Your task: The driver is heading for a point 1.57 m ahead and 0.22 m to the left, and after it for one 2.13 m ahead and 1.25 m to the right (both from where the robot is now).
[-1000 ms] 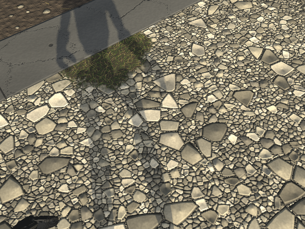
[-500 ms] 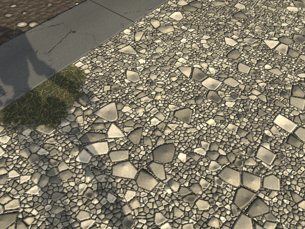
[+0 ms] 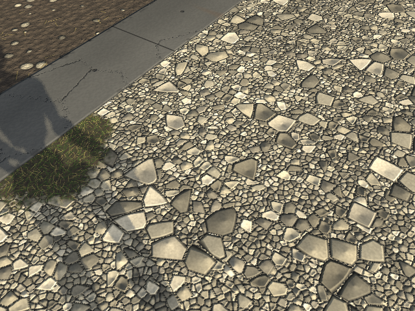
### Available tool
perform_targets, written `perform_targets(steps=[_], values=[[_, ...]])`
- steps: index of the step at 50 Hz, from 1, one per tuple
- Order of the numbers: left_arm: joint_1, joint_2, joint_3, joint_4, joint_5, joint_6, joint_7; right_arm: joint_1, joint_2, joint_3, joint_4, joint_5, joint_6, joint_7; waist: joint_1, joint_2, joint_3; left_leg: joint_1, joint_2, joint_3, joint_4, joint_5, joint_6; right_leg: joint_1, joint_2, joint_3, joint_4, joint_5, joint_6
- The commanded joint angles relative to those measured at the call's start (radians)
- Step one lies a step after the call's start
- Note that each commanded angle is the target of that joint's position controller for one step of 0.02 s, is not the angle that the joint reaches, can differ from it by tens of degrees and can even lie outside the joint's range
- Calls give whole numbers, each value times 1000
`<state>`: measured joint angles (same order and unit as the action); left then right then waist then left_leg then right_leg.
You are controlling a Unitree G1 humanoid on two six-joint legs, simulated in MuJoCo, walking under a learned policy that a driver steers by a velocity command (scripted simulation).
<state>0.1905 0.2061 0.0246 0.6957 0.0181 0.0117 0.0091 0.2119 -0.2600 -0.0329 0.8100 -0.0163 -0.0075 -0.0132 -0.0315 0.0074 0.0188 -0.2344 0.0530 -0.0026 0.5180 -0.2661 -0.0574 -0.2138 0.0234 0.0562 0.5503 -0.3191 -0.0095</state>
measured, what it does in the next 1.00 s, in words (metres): walks ahead: right foot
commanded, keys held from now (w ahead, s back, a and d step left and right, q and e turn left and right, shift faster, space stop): no key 0.32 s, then w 0.56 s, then no key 0.12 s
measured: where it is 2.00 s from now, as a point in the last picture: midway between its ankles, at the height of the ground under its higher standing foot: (210, 295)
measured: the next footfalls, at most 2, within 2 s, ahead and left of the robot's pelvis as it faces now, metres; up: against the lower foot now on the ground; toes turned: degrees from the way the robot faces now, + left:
right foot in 1.00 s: +0.43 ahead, -0.08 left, +0.00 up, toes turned -1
left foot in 1.48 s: +0.44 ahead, +0.14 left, +0.00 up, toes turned +3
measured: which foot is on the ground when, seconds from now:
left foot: down 0.00-1.00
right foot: down 0.00-0.54, up 0.56-0.98, down 1.00-1.00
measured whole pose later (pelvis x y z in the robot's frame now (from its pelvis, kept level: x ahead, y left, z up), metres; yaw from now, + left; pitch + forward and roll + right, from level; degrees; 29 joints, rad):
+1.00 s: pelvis +0.24 +0.02 -0.01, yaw +1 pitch +2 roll +0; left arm -0.07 0.22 0.03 0.76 -0.01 -0.10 -0.05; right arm 0.52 -0.23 -0.03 1.01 0.00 -0.05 -0.02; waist -0.09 -0.02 0.05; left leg 0.17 0.00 0.02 0.27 -0.45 0.01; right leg -0.52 0.01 -0.04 0.48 0.06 -0.08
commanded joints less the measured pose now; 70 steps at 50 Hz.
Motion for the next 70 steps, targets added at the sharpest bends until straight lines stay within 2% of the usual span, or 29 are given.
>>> perform_targets(steps=[1,16,18,21,22,24,26,27,28,29,30,31,32,35,40,44,46,48,50,51,52,53,54,55,56,58,60,64,70], values=[[-17,121,32,-52,-2,-16,5,-4,-97,-24,-40,2,-12,-8,6,-36,-22,28,7,-1,-45,131,2,-33,-77,87,-128,183,-42],[21,108,33,74,-11,-20,13,30,-96,-27,58,10,-4,-29,8,-17,-15,45,6,4,-49,157,6,-20,-46,46,-117,227,-28],[55,130,43,103,-20,-13,18,52,-87,-27,82,18,0,-31,18,-46,-18,15,-43,60,0,-74,16,-18,-35,50,-143,-67,-52],[116,199,62,117,-33,-21,17,-13,-59,-22,47,33,-26,-27,65,-182,102,-192,-79,90,196,-228,53,-58,-197,315,-320,-550,-173],[125,213,66,125,-39,-33,17,-31,-54,-22,33,41,-44,-21,69,-212,139,-223,-54,50,255,-216,79,-81,-260,417,-360,-564,-215],[83,195,61,123,-43,-54,16,-10,-60,-25,34,54,-78,-1,38,-218,153,-243,-11,3,234,-250,133,-60,-296,439,-354,-447,-229],[-28,173,54,101,-54,-51,13,146,-59,-33,105,52,-100,18,-56,-157,94,60,-40,45,-25,-72,160,-165,-201,267,-263,-284,-157],[-58,137,45,89,-44,-53,12,246,-82,-45,155,35,-101,21,-87,-78,51,224,-27,-10,-55,3,147,-246,-122,152,-111,-155,-107],[-79,69,26,60,-36,-62,13,360,-173,-68,175,28,-104,20,-109,189,5,349,179,-357,-235,-164,219,-392,10,-32,239,-101,-21],[-90,111,40,28,-51,-81,19,394,-224,-71,173,17,-111,35,-105,315,15,379,345,-728,-367,-233,339,-551,55,2,457,-257,-10],[-53,148,50,48,-64,-95,14,297,-159,-50,146,16,-116,33,-51,178,74,346,351,-682,-354,-246,340,-615,-22,62,583,-209,-28],[-25,144,48,72,-66,-105,3,244,-114,-38,125,20,-116,29,-28,121,98,332,298,-554,-346,-219,302,-631,-61,53,605,-100,-48],[-22,136,50,85,-59,-110,0,213,-118,-37,115,20,-114,30,-17,87,92,331,257,-457,-356,-160,266,-634,-90,31,582,-12,-60],[-61,115,54,90,-38,-108,-19,261,-58,-13,134,15,-97,28,-23,110,60,332,175,-238,-359,218,216,-576,-117,-28,487,129,-46],[-232,55,28,33,-38,-101,-34,286,-104,-15,136,13,-76,0,-48,78,86,240,133,-100,-401,358,219,-508,-86,-89,198,292,6],[-337,73,22,-2,-48,-107,-50,326,-121,-20,156,25,-76,-7,-61,96,133,214,160,-77,-434,311,230,-420,-59,-101,34,380,-4],[-353,88,24,-14,-43,-115,-59,316,-121,-24,163,27,-68,-10,-38,96,137,257,170,-55,-375,480,211,-381,-43,-94,-27,372,-31],[-262,136,43,8,-33,-123,-61,289,-146,-33,157,22,-59,-12,27,132,43,310,173,-44,-236,796,174,-236,1,-102,-37,350,-66],[17,205,76,102,-24,-121,-46,249,-142,-31,136,16,-48,-11,163,122,-134,218,101,-7,91,895,110,139,2,-96,-75,507,-120],[158,287,88,135,8,-115,-33,291,-86,-12,107,-10,-54,-8,165,-53,-295,-57,22,7,413,463,71,499,-227,133,33,850,-203],[176,287,76,151,7,-106,-41,478,31,21,146,8,-62,4,87,-273,-508,-287,-144,-79,767,-435,29,729,-483,517,-35,939,-400],[136,215,65,143,-15,-94,-41,415,-86,-12,167,35,-71,8,121,-139,-461,-292,-102,-181,847,-404,36,566,-418,486,-113,785,-363],[12,178,50,130,-28,-91,-38,290,-108,-22,120,55,-70,4,89,-122,-261,-360,-49,-114,826,-337,38,392,-368,330,-156,713,-316],[-69,140,36,124,-30,-93,-37,225,-103,-23,108,44,-64,-8,58,-38,-167,-336,-3,-81,768,-263,31,226,-319,240,-205,689,-279],[-113,119,28,125,-22,-97,-38,212,-96,-31,104,28,-51,-20,26,-28,-119,-273,25,-78,710,-212,24,90,-288,175,-240,680,-259],[-149,107,23,151,8,-104,-43,254,-44,-28,109,19,-21,-29,-25,-71,-103,-109,43,-70,608,-156,17,-98,-241,88,-296,650,-248],[-172,116,21,170,19,-110,-40,248,-17,-22,97,17,-4,-38,-47,-102,-93,-48,41,-51,442,-143,9,-179,-216,25,-312,661,-252],[-98,245,62,195,-20,-86,-12,102,-85,-32,43,21,0,-32,14,-133,-86,-123,38,-19,304,-41,36,-133,-254,143,-438,-38,-250],[-40,237,62,204,-45,-71,9,14,-78,-37,41,24,-49,-6,21,-73,-38,-118,18,18,92,-11,80,-56,-264,166,-428,-148,-209]])
Velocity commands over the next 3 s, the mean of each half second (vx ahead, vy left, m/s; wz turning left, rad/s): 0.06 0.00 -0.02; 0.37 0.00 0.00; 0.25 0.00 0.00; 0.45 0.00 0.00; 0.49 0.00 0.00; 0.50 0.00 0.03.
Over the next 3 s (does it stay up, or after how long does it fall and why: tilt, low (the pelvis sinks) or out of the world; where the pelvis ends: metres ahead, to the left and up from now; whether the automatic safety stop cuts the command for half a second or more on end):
stays up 1.18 0.02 0.00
